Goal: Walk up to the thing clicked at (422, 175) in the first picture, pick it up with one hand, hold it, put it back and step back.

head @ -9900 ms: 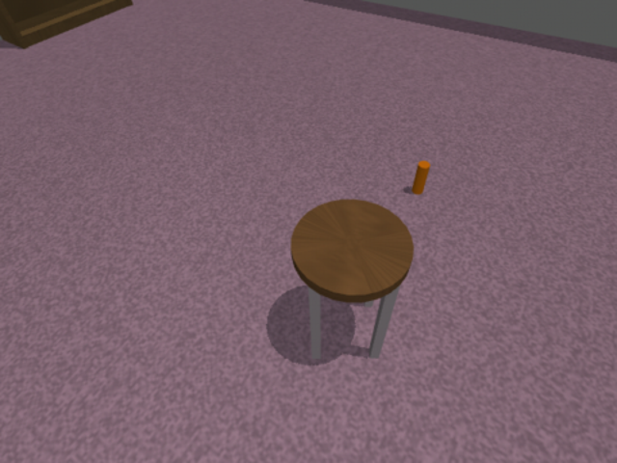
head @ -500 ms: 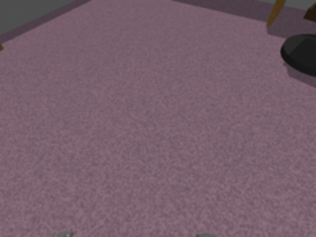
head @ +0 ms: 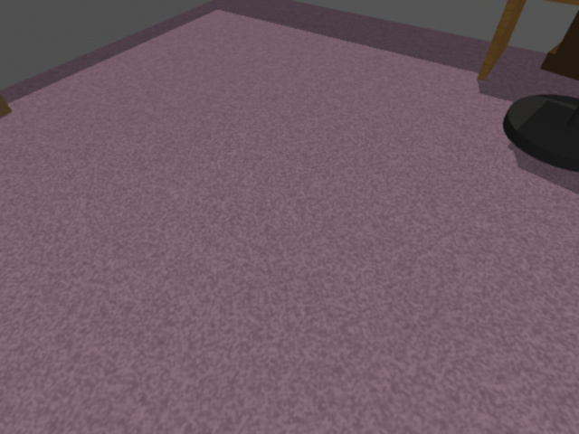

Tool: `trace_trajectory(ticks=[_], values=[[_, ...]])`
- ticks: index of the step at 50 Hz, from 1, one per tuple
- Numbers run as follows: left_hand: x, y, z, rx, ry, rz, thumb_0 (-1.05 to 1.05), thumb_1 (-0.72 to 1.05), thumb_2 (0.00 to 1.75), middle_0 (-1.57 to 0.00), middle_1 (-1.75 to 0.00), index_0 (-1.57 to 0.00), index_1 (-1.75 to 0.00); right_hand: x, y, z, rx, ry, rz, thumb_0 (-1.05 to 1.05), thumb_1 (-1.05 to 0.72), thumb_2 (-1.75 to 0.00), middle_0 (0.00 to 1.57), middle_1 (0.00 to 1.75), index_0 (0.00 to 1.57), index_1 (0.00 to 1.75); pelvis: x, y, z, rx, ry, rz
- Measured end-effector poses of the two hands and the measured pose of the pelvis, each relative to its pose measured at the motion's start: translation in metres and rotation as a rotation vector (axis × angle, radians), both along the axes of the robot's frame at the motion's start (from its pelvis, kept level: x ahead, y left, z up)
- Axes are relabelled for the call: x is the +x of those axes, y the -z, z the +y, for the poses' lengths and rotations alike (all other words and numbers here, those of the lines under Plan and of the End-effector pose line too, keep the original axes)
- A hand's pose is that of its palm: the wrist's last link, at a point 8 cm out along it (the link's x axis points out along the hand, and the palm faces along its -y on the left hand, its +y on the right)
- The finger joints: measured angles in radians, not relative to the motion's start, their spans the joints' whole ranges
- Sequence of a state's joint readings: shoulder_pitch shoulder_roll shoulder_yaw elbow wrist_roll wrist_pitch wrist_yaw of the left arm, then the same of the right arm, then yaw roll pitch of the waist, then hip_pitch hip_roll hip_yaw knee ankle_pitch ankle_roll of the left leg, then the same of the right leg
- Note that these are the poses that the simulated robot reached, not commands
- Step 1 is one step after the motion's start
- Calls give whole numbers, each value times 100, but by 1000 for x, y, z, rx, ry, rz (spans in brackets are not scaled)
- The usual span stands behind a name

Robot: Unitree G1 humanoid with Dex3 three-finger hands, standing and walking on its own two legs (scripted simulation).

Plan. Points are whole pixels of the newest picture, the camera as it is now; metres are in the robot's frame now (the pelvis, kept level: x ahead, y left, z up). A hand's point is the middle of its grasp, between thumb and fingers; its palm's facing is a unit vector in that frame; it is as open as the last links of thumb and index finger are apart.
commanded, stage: stand
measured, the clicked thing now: out of the picture +0.05 +1.33 -0.70
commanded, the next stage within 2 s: none
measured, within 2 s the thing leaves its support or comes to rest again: neither
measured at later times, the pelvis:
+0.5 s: pelvis +0.01 -0.01 +0.00, yaw +0 degrees
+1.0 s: pelvis +0.02 -0.01 +0.00, yaw +0 degrees
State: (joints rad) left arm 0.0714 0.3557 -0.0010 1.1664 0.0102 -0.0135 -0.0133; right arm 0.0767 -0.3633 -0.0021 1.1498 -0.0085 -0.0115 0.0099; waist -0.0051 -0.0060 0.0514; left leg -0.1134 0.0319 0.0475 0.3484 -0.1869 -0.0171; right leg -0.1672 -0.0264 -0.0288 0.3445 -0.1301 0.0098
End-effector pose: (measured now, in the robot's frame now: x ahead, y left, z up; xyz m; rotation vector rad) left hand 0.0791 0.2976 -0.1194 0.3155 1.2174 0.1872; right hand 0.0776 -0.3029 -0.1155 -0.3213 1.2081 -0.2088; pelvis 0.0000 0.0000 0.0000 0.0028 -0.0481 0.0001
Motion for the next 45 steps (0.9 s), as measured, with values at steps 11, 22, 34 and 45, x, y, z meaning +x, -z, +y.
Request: trace_trajectory(ticks=[11, 22, 34, 45], values=[[-10, -3, 2, 21, -13, 20, 0, 91, 90, -21, -30, -21, -30, -1, 7, 8, 35, -3, 19, 1, -91, -90, 20, 30, 20, 30, 3, -1, -3, 0, -1, 5], [-3, -4, -3, 17, -8, 7, 0, 91, 90, -21, -30, -21, -30, -6, 8, 4, 34, 10, 40, 1, -91, -90, 20, 30, 20, 30, 6, -1, -5, 2, -5, 5], [7, -2, -8, 9, 1, 4, 0, 91, 90, -21, -30, -21, -30, -6, 6, -2, 20, 16, 54, 1, -91, -90, 20, 30, 20, 30, 11, -1, -8, 0, -3, 11], [15, -3, -9, 10, -1, 0, 0, 91, 90, -21, -30, -21, -30, 4, 6, -3, 19, 9, 46, 1, -91, -90, 20, 30, 20, 30, 17, -1, -9, -2, -5, 14]])
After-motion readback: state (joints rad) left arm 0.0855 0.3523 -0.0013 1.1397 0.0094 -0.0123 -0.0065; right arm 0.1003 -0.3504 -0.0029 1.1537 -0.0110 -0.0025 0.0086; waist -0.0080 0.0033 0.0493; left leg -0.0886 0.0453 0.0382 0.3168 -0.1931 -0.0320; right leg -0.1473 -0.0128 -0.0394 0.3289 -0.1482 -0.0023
